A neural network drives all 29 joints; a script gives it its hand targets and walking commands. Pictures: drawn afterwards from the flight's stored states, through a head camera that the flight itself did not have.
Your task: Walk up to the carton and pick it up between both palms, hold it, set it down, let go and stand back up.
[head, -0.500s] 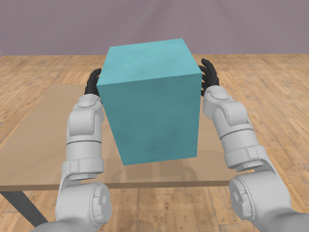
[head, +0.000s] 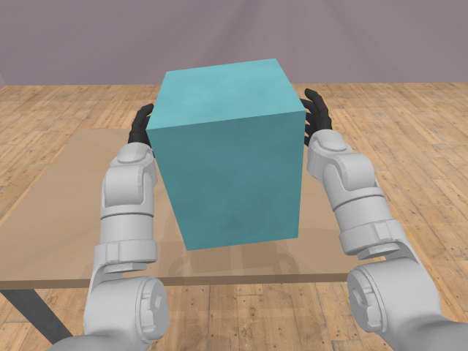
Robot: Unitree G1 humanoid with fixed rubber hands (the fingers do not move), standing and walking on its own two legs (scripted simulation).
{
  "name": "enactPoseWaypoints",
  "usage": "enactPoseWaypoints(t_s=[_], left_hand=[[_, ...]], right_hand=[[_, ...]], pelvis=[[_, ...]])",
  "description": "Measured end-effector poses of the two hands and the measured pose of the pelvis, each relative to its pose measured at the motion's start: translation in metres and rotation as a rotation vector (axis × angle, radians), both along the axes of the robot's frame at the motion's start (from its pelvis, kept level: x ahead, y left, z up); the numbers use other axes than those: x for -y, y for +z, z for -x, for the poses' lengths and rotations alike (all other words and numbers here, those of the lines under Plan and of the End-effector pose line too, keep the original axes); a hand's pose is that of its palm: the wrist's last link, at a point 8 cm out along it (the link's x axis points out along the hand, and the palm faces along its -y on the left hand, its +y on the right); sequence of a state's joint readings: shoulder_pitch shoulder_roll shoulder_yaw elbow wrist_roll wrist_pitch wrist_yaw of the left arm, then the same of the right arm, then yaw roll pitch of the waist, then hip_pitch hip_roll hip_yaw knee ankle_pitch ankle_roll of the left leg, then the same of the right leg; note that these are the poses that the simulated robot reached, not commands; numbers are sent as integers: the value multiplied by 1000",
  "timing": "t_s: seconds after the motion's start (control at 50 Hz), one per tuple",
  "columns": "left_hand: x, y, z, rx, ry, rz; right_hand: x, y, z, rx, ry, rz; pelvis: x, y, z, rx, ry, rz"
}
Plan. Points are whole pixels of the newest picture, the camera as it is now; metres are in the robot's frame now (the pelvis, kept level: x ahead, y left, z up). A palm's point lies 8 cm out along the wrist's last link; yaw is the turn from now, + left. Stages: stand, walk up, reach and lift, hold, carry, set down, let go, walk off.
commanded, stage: hold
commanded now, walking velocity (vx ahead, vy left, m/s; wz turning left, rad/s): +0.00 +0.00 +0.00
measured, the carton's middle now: (231, 153) +0.39 +0.01 +0.19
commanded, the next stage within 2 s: set down in 0.18 s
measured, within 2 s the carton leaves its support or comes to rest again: neither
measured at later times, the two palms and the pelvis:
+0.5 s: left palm (137, 142) +0.37 +0.17 +0.23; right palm (317, 132) +0.37 -0.13 +0.24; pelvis +0.00 +0.00 +0.00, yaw +0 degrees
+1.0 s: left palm (147, 151) +0.41 +0.17 +0.18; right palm (304, 145) +0.41 -0.12 +0.19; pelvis +0.02 +0.00 +0.00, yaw +0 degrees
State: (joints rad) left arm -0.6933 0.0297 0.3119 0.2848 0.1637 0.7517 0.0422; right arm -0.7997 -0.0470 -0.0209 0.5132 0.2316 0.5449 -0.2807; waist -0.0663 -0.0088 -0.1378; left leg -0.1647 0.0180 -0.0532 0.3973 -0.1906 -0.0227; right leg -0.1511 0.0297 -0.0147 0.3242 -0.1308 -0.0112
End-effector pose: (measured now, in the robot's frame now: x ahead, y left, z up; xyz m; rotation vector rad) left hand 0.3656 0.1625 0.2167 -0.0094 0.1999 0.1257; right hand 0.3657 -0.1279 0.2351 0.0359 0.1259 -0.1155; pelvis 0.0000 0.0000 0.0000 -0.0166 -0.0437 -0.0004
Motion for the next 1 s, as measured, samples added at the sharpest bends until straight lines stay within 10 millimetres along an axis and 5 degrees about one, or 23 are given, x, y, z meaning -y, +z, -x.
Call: enactPoseWaypoints(t_s=[0.56,0.7,1.0], left_hand=[[-5,17,-5,94,14,10],[-6,-7,-20,43,7,2],[-6,-34,-47,58,4,8]], right_hand=[[-4,-1,-4,90,-1,-63],[-6,-33,-17,43,-10,-33],[-6,-47,-45,78,-2,17]], pelvis=[[0,0,0,3,0,0],[2,0,-3,3,1,-2],[1,1,-18,-17,1,-1]])
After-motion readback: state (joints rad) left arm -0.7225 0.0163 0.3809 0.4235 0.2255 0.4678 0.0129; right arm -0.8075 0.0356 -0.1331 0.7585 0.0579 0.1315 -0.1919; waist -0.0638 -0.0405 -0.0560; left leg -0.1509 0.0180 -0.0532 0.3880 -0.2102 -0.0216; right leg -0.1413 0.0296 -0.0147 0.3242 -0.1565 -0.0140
